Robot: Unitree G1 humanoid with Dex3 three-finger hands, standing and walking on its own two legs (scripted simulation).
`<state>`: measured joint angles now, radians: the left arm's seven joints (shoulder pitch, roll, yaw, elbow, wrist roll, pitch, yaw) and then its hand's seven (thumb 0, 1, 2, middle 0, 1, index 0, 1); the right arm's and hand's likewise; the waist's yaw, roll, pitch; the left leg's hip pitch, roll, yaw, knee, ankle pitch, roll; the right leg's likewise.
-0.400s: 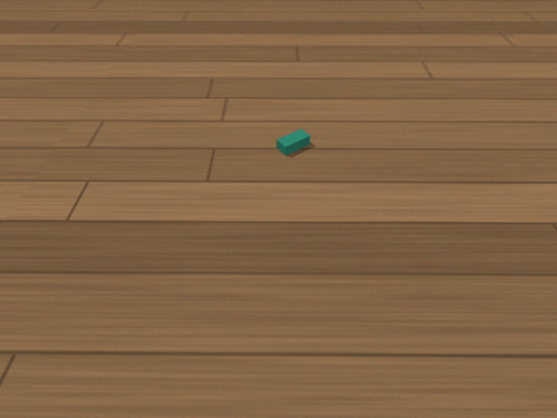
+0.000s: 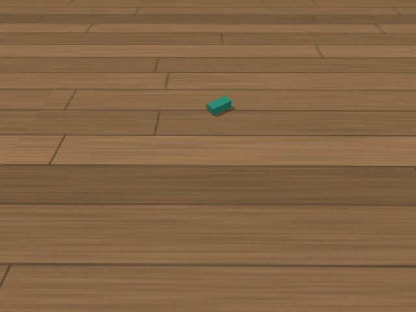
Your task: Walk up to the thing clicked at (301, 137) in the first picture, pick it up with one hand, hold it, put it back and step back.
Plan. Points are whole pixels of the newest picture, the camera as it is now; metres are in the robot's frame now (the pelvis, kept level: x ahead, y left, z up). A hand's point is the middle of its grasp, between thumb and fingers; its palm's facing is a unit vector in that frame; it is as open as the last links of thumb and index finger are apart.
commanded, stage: stand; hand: left
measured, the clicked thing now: (218, 105) +1.68 -0.05 -0.75
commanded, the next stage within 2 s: walk up in 0.72 s
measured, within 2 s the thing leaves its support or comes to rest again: neither
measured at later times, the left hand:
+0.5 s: hand out of the picture +0.08 +0.26 -0.16, palm faces -0.02 -0.94 -0.34, open 7.4 cm
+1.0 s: hand out of the picture +0.15 +0.27 -0.14, palm faces +0.07 -0.92 -0.38, open 7.4 cm
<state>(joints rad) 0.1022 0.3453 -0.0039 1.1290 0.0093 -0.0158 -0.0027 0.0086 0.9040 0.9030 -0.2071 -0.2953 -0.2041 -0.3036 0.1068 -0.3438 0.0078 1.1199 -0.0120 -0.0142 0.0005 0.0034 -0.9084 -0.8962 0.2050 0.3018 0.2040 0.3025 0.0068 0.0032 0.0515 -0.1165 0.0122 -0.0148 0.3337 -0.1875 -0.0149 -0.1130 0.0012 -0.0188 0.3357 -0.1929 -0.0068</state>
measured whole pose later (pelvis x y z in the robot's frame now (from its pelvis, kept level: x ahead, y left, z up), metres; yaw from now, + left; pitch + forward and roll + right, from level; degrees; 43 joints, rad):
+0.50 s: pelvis +0.01 +0.01 +0.00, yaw +0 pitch -2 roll +0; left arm 0.11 0.35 0.00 1.13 0.01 -0.01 0.00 0.01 0.90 0.90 -0.21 -0.30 -0.20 -0.30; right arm 0.11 -0.34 0.00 1.12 -0.01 -0.01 0.00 0.00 -0.91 -0.90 0.21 0.30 0.20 0.30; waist 0.01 0.00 0.05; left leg -0.10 0.00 -0.01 0.32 -0.19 -0.01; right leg -0.10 -0.01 -0.02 0.32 -0.19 0.00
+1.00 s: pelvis +0.05 -0.05 -0.02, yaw +5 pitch +0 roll +2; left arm 0.10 0.49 0.14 0.95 0.07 0.01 -0.13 0.01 0.91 0.90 -0.20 -0.29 -0.20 -0.30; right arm 0.33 -0.41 -0.09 0.98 -0.05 -0.07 0.03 0.00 -0.90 -0.90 0.21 0.30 0.21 0.30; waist 0.00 -0.07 0.02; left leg -0.16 0.01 -0.11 0.47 -0.34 0.00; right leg -0.38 -0.05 0.06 0.73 -0.50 0.00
